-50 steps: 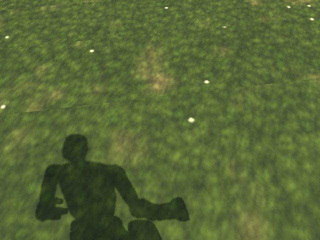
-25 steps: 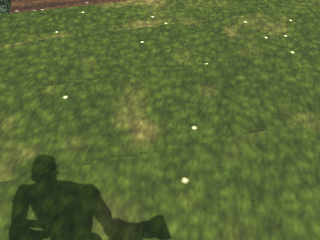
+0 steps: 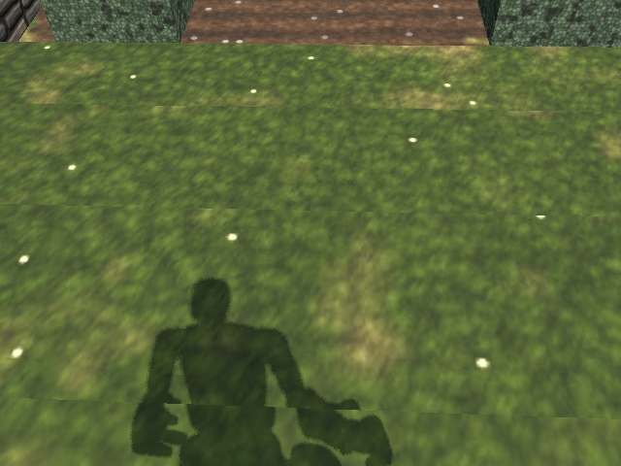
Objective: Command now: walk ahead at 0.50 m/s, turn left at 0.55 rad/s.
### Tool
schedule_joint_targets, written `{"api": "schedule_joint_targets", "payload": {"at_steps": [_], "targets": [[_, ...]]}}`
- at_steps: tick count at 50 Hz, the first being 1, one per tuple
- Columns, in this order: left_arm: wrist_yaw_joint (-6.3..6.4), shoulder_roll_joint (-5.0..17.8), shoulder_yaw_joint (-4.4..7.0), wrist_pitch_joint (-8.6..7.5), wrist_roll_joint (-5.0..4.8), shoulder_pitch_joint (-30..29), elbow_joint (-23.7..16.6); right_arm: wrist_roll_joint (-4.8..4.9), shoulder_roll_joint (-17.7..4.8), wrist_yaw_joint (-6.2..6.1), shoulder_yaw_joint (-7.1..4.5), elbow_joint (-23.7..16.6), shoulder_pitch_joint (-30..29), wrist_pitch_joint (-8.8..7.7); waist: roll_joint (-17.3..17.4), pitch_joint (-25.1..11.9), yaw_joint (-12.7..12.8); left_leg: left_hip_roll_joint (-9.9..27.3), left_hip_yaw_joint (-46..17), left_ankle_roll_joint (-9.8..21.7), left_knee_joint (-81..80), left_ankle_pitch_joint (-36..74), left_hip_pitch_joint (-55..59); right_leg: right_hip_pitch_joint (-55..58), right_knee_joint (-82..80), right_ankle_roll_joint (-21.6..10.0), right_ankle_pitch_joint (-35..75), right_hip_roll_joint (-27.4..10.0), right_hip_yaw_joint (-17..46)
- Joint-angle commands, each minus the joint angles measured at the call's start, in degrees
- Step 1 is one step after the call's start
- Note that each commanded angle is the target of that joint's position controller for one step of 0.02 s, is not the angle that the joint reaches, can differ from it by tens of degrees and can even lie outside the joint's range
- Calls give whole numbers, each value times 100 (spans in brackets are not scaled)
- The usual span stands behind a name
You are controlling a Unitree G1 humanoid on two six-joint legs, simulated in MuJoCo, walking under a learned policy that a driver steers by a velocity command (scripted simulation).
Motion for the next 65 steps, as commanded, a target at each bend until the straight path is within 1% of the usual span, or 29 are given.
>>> {"api": "schedule_joint_targets", "payload": {"at_steps": [1,6,16,17,18,19,20,21,22,25,28,31,33,34,37,38,39,40,41,42,45,48,54,56,58,59,60,63,65], "targets": [[106,458,148,-113,72,60,-218,79,-59,96,18,-408,-400,10,-586,-22,29,556,-133,-123,-558,464,-1180,1059,-1442,-1176,1344,-1586,1061],[-22,785,286,-147,225,475,154,158,15,315,112,-525,-960,121,-462,219,124,504,216,-69,-2043,1917,-901,819,-1545,-1149,2628,-1512,-105],[-114,1502,486,-72,223,901,784,296,-743,61,-263,-682,-1004,118,-664,215,-295,-592,924,593,-3424,1374,896,1813,327,-638,5664,-1562,-1095],[-180,1398,441,-86,380,1054,814,312,-1055,-71,-439,-472,-252,64,-520,-293,-482,-757,748,876,-3122,1744,2437,966,1491,-389,5404,-1342,-1145],[-271,745,188,-143,578,1615,665,291,-1296,-267,-571,-172,1114,115,306,-1782,-637,158,-928,1984,-2624,2370,5619,-1230,3403,241,3334,-932,-916],[-579,619,98,-138,401,1397,720,231,-1165,-268,-452,247,2310,207,394,-2576,-1108,1565,-3568,2686,-4049,1816,6878,-2492,5024,460,-1990,171,-149],[-639,532,98,-129,-3,-94,388,110,-1203,-292,-579,504,2540,53,-15,-937,-1615,1617,-3490,1991,-4567,1048,6110,-3938,5666,162,-1853,70,842],[-532,615,110,-184,-20,-672,235,217,-1197,-280,-595,492,1943,-60,175,98,-1386,1526,-2815,1680,-4673,847,4658,-4186,5728,71,-1513,-362,1067],[-401,895,188,-165,164,-374,280,296,-690,-249,-402,422,1318,-82,128,-114,-869,1415,-2376,1649,-4845,1027,3553,-3402,5267,-61,-1192,-586,1122],[-284,416,93,37,221,109,445,284,-2,-196,-102,99,39,-69,128,117,116,1248,-1290,1477,-5479,2140,957,-1755,4598,-112,-1009,-821,856],[-363,370,95,93,40,117,477,141,-603,-200,-256,-109,-319,-222,-76,-29,228,967,-258,1253,-5484,3689,573,-1320,3279,160,15,-753,514],[-587,168,53,114,69,-218,459,65,-619,-102,-233,40,93,-111,76,-100,63,839,308,962,-5076,4198,543,-770,2505,282,1330,-527,443],[-700,454,198,-42,78,579,728,-139,-753,-46,-247,-55,-200,-10,150,-184,345,866,451,811,-4531,4077,264,-75,3474,306,2054,-360,540],[-657,746,321,-151,53,595,672,-46,-821,-91,-250,-220,-516,-6,109,-170,425,901,465,744,-4297,4141,454,-105,3468,294,1579,-293,501],[-396,1215,491,-340,-173,-155,307,481,-1117,-273,-364,-230,-369,-19,-145,101,117,840,337,556,-2980,4427,1962,-428,751,-189,1194,44,185],[-247,1555,535,-339,-258,-445,25,375,-954,-273,-371,-348,267,-3,-777,-750,-394,364,591,191,-1780,3633,2090,370,927,-1203,4212,-455,1244],[-106,1661,591,-234,-219,157,-170,239,-622,-314,-285,-283,877,-45,-1600,-1940,-95,-343,491,-433,504,-206,989,1915,565,-2907,5534,-1683,3046],[-116,1553,523,-304,53,1008,214,158,-414,-261,-203,-541,328,-53,-1256,-1860,179,-580,-198,-629,1567,-2842,101,2022,277,-3210,6667,-2175,3865],[-158,1596,675,-374,89,1088,408,353,-484,-291,-201,-1109,-642,8,-1092,-857,344,-188,-691,-673,1681,-2768,-1036,1694,120,-2551,4387,-2133,3927],[-147,1195,598,-334,5,661,271,237,-794,-389,-241,-1055,-877,107,-310,-508,367,49,-655,-708,1562,-2490,-1115,1106,65,-2180,3846,-1848,3491],[-153,912,451,-174,-134,-152,68,-103,-426,-560,-82,-1057,-525,291,-196,-419,-293,397,-443,-913,290,-1815,207,-258,-430,-1854,3149,-1134,2711],[-250,1339,595,-225,-126,-496,-303,112,-450,-424,-81,-965,-334,486,-403,-308,-366,102,191,-1088,-1210,-1070,1252,-891,-657,-1529,2303,-537,2055],[-369,1381,669,-23,-146,-298,-732,369,-632,-393,-141,-1068,-326,500,-754,-454,-100,-251,250,-501,-3849,291,1752,-204,-65,-1680,1744,-975,3042],[-395,1028,530,74,-110,36,-612,495,-844,-458,-224,-1165,-315,372,-633,-598,-94,116,80,153,-4632,1543,2557,-529,342,-1238,1064,-805,3051],[-335,441,318,74,30,336,-975,274,-1564,-546,-454,-1459,-351,166,1178,-715,43,2730,-2479,2761,-5117,4402,3740,-2623,2409,149,-2324,691,1337],[-269,976,461,125,154,48,-833,109,-1248,-576,-434,-1373,-313,95,214,-446,-171,2800,-2087,2432,-5377,3817,3347,-2719,3734,403,-2494,131,1221],[-166,1136,520,179,133,122,-703,203,-1008,-542,-384,-1403,-677,50,-10,-269,66,2235,-1361,1846,-5362,3381,2910,-2510,4327,517,-2106,78,1122],[-203,1018,485,207,202,148,-680,254,-777,-559,-331,-1724,-1307,57,297,-321,199,1487,-90,1286,-5197,4070,2365,-2090,5518,806,-1180,167,781],[-328,1017,479,189,4,25,-707,220,-921,-639,-357,-1691,-1042,43,215,-288,-7,1425,168,1271,-5215,3959,2715,-2308,5320,843,-825,101,829]]}}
